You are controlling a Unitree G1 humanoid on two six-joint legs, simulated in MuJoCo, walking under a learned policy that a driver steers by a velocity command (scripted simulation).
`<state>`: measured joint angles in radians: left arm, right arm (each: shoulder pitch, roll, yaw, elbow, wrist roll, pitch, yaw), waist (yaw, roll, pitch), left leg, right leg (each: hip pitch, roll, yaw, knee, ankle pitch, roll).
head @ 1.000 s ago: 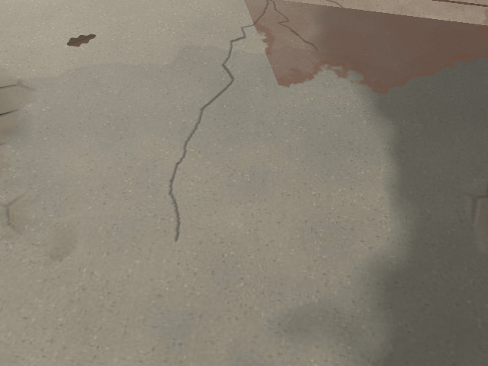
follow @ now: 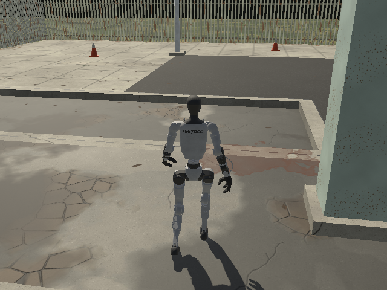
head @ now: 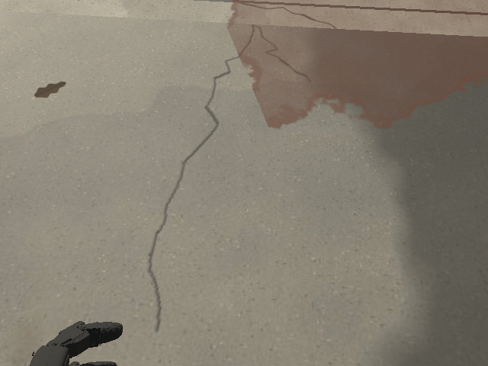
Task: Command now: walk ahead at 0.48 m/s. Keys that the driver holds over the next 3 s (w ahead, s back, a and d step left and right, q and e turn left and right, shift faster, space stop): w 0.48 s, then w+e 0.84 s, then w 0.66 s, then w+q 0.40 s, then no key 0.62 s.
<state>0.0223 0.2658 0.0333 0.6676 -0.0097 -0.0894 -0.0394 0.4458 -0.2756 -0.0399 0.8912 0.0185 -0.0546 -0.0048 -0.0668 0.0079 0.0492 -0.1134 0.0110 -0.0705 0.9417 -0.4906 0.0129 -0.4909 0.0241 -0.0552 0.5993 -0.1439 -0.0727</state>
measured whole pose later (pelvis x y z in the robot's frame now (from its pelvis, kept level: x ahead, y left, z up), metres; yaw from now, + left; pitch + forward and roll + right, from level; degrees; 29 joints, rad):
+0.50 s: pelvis +0.29 +0.03 +0.00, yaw -1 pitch +2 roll -1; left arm 0.39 0.30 0.05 0.90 -0.01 -0.04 0.00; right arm 0.04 -0.26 -0.03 0.71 0.00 -0.10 0.04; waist 0.07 0.00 0.03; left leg -0.49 0.02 0.03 0.53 -0.07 0.06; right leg -0.01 0.00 -0.02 0.52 -0.44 -0.02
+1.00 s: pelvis +0.56 +0.00 +0.00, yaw -14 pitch +2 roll +2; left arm 0.08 0.26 0.05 0.69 -0.02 -0.04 -0.06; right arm 0.32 -0.29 -0.07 0.89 0.01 -0.05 -0.02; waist -0.06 -0.02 0.04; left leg 0.11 0.02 0.27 0.34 -0.44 -0.03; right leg -0.55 -0.03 -0.06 0.60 -0.10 -0.10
